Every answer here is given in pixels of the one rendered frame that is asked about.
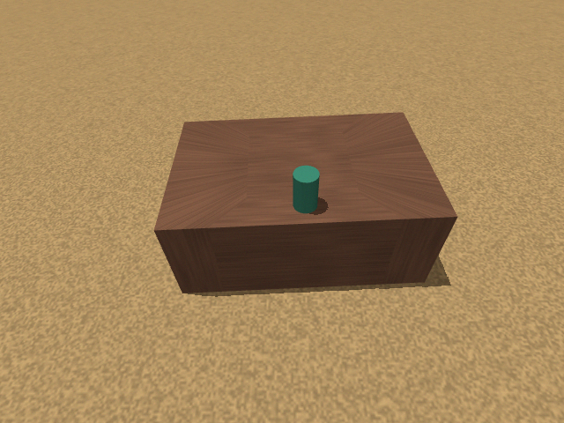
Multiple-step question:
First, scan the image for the can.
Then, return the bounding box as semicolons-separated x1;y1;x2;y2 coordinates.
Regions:
293;166;320;213

